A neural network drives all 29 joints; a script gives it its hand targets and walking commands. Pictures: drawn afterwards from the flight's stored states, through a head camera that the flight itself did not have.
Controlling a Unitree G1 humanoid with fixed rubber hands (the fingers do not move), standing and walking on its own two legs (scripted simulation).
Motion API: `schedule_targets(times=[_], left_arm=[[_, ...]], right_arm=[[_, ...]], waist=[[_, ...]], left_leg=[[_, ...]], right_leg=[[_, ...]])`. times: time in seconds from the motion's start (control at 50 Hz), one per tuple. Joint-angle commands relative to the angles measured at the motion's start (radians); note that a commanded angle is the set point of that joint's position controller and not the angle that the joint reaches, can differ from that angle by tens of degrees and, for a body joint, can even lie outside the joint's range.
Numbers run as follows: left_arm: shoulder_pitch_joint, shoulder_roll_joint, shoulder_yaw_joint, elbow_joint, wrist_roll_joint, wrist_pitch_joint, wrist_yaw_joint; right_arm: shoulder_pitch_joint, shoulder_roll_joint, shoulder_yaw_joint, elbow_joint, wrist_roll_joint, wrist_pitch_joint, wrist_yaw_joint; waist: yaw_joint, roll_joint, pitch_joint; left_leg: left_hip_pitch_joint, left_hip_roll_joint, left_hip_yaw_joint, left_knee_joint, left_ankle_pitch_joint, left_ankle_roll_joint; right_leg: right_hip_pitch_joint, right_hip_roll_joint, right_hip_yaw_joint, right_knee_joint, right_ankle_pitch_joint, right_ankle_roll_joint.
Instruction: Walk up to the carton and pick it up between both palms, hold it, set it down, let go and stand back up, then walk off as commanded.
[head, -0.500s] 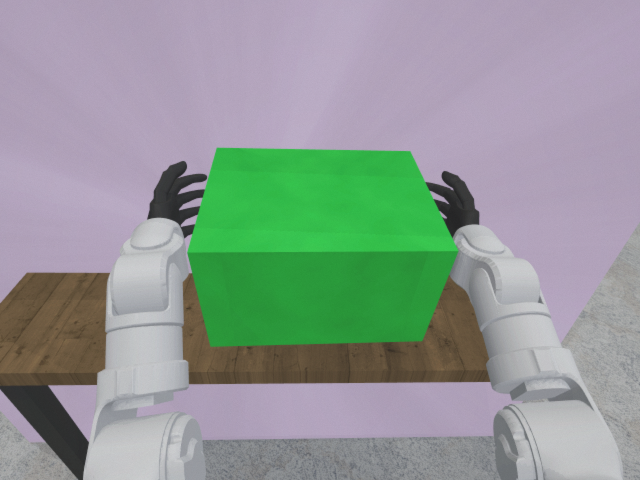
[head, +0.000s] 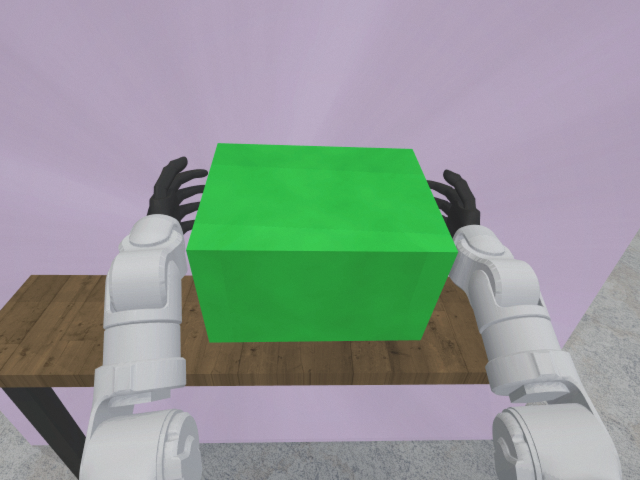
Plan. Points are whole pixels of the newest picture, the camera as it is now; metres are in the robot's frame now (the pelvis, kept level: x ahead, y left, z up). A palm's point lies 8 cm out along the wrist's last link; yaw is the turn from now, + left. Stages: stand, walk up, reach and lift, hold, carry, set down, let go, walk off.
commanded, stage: hold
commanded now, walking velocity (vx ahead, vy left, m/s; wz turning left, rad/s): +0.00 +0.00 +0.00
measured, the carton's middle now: (317, 239) +0.38 +0.01 +0.18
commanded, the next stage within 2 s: none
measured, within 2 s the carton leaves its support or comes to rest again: neither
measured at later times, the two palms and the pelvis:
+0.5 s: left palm (175, 226) +0.36 +0.18 +0.22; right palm (465, 232) +0.36 -0.18 +0.20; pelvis +0.00 +0.00 +0.00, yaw -1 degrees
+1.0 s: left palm (169, 222) +0.36 +0.18 +0.22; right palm (462, 227) +0.36 -0.17 +0.21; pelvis +0.00 +0.00 +0.00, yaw +0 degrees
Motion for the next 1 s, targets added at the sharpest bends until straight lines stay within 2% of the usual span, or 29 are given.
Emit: schedule_targets(times=[0.0, 0.02, 0.04, 0.08, 0.12, 0.2, 0.24, 0.26, 0.3, 0.32, 0.34, 0.36, 0.44, 0.46, 0.52, 0.54, 0.58, 0.6, 0.62, 0.7, 0.72, 0.74, 0.76, 0.84, 0.86, 0.88, 0.92, 0.94, 0.98], left_arm=[[-0.690, -0.556, -0.514, -0.158, -0.149, -0.042, -0.144], [-0.713, -0.571, -0.521, -0.178, -0.149, -0.046, -0.144], [-0.697, -0.572, -0.514, -0.166, -0.151, -0.038, -0.147], [-0.743, -0.581, -0.531, -0.201, -0.166, -0.046, -0.145], [-0.741, -0.577, -0.530, -0.174, -0.161, -0.042, -0.140], [-0.746, -0.570, -0.495, -0.133, -0.136, -0.038, -0.146], [-0.784, -0.589, -0.533, -0.177, -0.160, -0.052, -0.140], [-0.797, -0.604, -0.557, -0.223, -0.172, -0.055, -0.133], [-0.749, -0.625, -0.577, -0.216, -0.187, -0.052, -0.124], [-0.751, -0.627, -0.600, -0.223, -0.196, -0.057, -0.121], [-0.718, -0.621, -0.596, -0.228, -0.192, -0.053, -0.117], [-0.752, -0.615, -0.604, -0.268, -0.204, -0.060, -0.116], [-0.702, -0.564, -0.559, -0.244, -0.181, -0.048, -0.120], [-0.703, -0.559, -0.547, -0.242, -0.169, -0.049, -0.124], [-0.683, -0.542, -0.512, -0.196, -0.142, -0.031, -0.140], [-0.699, -0.540, -0.500, -0.197, -0.141, -0.036, -0.145], [-0.697, -0.544, -0.500, -0.176, -0.129, -0.029, -0.151], [-0.703, -0.530, -0.479, -0.175, -0.126, -0.030, -0.158], [-0.719, -0.539, -0.493, -0.170, -0.135, -0.033, -0.165], [-0.790, -0.554, -0.524, -0.197, -0.174, -0.057, -0.161], [-0.797, -0.582, -0.545, -0.196, -0.189, -0.060, -0.157], [-0.786, -0.573, -0.536, -0.179, -0.185, -0.059, -0.157], [-0.800, -0.579, -0.552, -0.220, -0.190, -0.064, -0.150], [-0.684, -0.574, -0.552, -0.206, -0.175, -0.055, -0.149], [-0.716, -0.567, -0.549, -0.246, -0.174, -0.059, -0.148], [-0.722, -0.567, -0.548, -0.234, -0.172, -0.056, -0.152], [-0.697, -0.548, -0.513, -0.190, -0.150, -0.046, -0.156], [-0.699, -0.541, -0.500, -0.174, -0.149, -0.043, -0.159], [-0.681, -0.530, -0.478, -0.146, -0.113, -0.031, -0.168]], right_arm=[[-0.958, 0.563, 0.382, -0.401, 0.143, -0.080, 0.116], [-0.945, 0.564, 0.379, -0.393, 0.139, -0.080, 0.121], [-0.953, 0.551, 0.367, -0.389, 0.135, -0.079, 0.125], [-0.978, 0.576, 0.372, -0.402, 0.139, -0.090, 0.131], [-0.984, 0.558, 0.365, -0.385, 0.134, -0.086, 0.137], [-0.985, 0.566, 0.356, -0.342, 0.130, -0.086, 0.141], [-1.004, 0.585, 0.363, -0.361, 0.133, -0.095, 0.149], [-0.991, 0.582, 0.363, -0.368, 0.143, -0.103, 0.152], [-1.036, 0.585, 0.395, -0.447, 0.159, -0.115, 0.151], [-1.023, 0.579, 0.388, -0.455, 0.153, -0.115, 0.143], [-1.015, 0.580, 0.407, -0.476, 0.165, -0.112, 0.140], [-1.001, 0.585, 0.413, -0.485, 0.172, -0.110, 0.136], [-0.962, 0.567, 0.413, -0.471, 0.164, -0.091, 0.123], [-0.962, 0.567, 0.418, -0.462, 0.167, -0.093, 0.123], [-0.939, 0.553, 0.392, -0.412, 0.149, -0.078, 0.124], [-0.943, 0.566, 0.396, -0.391, 0.146, -0.075, 0.127], [-0.948, 0.562, 0.374, -0.367, 0.131, -0.072, 0.123], [-0.928, 0.570, 0.368, -0.348, 0.126, -0.066, 0.122], [-0.943, 0.586, 0.371, -0.352, 0.119, -0.072, 0.121], [-1.010, 0.623, 0.381, -0.409, 0.133, -0.088, 0.118], [-1.033, 0.632, 0.384, -0.434, 0.142, -0.096, 0.120], [-1.044, 0.632, 0.388, -0.439, 0.137, -0.103, 0.118], [-1.011, 0.630, 0.397, -0.437, 0.138, -0.101, 0.115], [-0.977, 0.595, 0.428, -0.492, 0.163, -0.093, 0.100], [-0.948, 0.593, 0.415, -0.466, 0.159, -0.089, 0.100], [-0.943, 0.582, 0.396, -0.451, 0.151, -0.084, 0.099], [-0.951, 0.567, 0.387, -0.436, 0.142, -0.082, 0.104], [-0.957, 0.562, 0.375, -0.439, 0.132, -0.079, 0.102], [-0.908, 0.562, 0.356, -0.338, 0.112, -0.066, 0.109]], waist=[[-0.006, 0.030, -0.398], [-0.015, 0.048, -0.398], [-0.021, 0.034, -0.401], [-0.014, 0.033, -0.413], [-0.016, 0.049, -0.389], [0.007, 0.046, -0.348], [-0.003, 0.056, -0.399], [-0.013, 0.087, -0.434], [0.007, 0.061, -0.493], [-0.017, 0.071, -0.518], [-0.003, 0.067, -0.531], [-0.008, 0.064, -0.538], [-0.003, 0.044, -0.484], [0.013, 0.035, -0.465], [-0.001, 0.021, -0.413], [0.008, 0.012, -0.410], [-0.006, 0.037, -0.369], [-0.004, 0.014, -0.342], [-0.014, 0.020, -0.357], [0.001, 0.023, -0.425], [-0.010, 0.039, -0.441], [-0.003, 0.027, -0.459], [-0.012, 0.052, -0.485], [-0.012, 0.041, -0.493], [-0.014, 0.059, -0.479], [-0.032, 0.061, -0.475], [-0.021, 0.047, -0.427], [-0.020, 0.018, -0.406], [-0.024, 0.037, -0.321]], left_leg=[[0.241, -0.072, -0.037, -0.022, 0.115, 0.011], [0.241, -0.067, -0.039, -0.033, 0.100, -0.002], [0.245, -0.059, -0.039, -0.037, 0.097, -0.004], [0.240, -0.064, -0.035, -0.029, 0.084, -0.003], [0.227, -0.066, -0.032, -0.033, 0.078, -0.009], [0.199, -0.069, -0.027, -0.040, 0.043, 0.004], [0.222, -0.067, -0.028, -0.040, 0.051, -0.004], [0.255, -0.062, -0.035, -0.029, 0.089, -0.013], [0.280, -0.064, -0.036, -0.007, 0.167, -0.017], [0.305, -0.066, -0.035, -0.001, 0.187, -0.015], [0.319, -0.068, -0.039, 0.012, 0.218, -0.010], [0.320, -0.068, -0.044, 0.016, 0.224, -0.011], [0.285, -0.078, -0.040, 0.001, 0.179, 0.008], [0.267, -0.080, -0.037, -0.007, 0.149, 0.012], [0.237, -0.076, -0.037, -0.018, 0.108, 0.021], [0.230, -0.076, -0.028, -0.027, 0.091, 0.021], [0.210, -0.078, -0.026, -0.035, 0.067, 0.022], [0.210, -0.081, -0.024, -0.038, 0.065, 0.026], [0.210, -0.083, -0.020, -0.035, 0.057, 0.028], [0.203, -0.084, -0.027, -0.028, 0.072, 0.027], [0.200, -0.089, -0.031, -0.019, 0.087, 0.022], [0.222, -0.083, -0.026, -0.015, 0.105, 0.024], [0.244, -0.085, -0.031, -0.010, 0.141, 0.012], [0.290, -0.087, -0.035, 0.014, 0.222, 0.006], [0.280, -0.091, -0.034, 0.007, 0.199, 0.005], [0.286, -0.088, -0.039, 0.002, 0.189, -0.002], [0.260, -0.083, -0.039, -0.004, 0.149, 0.010], [0.226, -0.083, -0.036, -0.019, 0.102, 0.016], [0.200, -0.081, -0.028, -0.045, 0.047, 0.014]], right_leg=[[0.008, 0.061, 0.050, -0.055, 0.164, 0.046], [0.006, 0.063, 0.043, -0.052, 0.144, 0.036], [0.010, 0.066, 0.044, -0.054, 0.131, 0.034], [0.004, 0.064, 0.044, -0.056, 0.115, 0.036], [-0.007, 0.063, 0.043, -0.053, 0.108, 0.033], [0.004, 0.060, 0.056, -0.066, 0.072, 0.032], [-0.008, 0.060, 0.043, -0.060, 0.081, 0.033], [-0.015, 0.060, 0.041, -0.051, 0.116, 0.029], [0.004, 0.071, 0.036, -0.047, 0.173, 0.037], [-0.001, 0.070, 0.036, -0.049, 0.200, 0.038], [0.001, 0.071, 0.045, -0.046, 0.230, 0.040], [0.010, 0.073, 0.044, -0.041, 0.245, 0.042], [0.009, 0.057, 0.054, -0.046, 0.252, 0.049], [0.012, 0.056, 0.057, -0.051, 0.221, 0.054], [0.017, 0.058, 0.061, -0.057, 0.185, 0.045], [0.026, 0.054, 0.055, -0.054, 0.167, 0.049], [0.017, 0.050, 0.058, -0.061, 0.135, 0.048], [0.028, 0.046, 0.059, -0.062, 0.152, 0.054], [0.029, 0.039, 0.059, -0.058, 0.153, 0.058], [0.029, 0.046, 0.062, -0.056, 0.153, 0.057], [0.031, 0.045, 0.062, -0.048, 0.166, 0.059], [0.040, 0.046, 0.057, -0.050, 0.188, 0.063], [0.041, 0.047, 0.054, -0.042, 0.229, 0.059], [0.052, 0.059, 0.051, -0.040, 0.326, 0.062], [0.052, 0.054, 0.054, -0.040, 0.295, 0.061], [0.045, 0.054, 0.051, -0.047, 0.282, 0.059], [0.026, 0.048, 0.054, -0.053, 0.234, 0.056], [0.041, 0.056, 0.053, -0.057, 0.184, 0.053], [0.037, 0.048, 0.051, -0.065, 0.119, 0.044]])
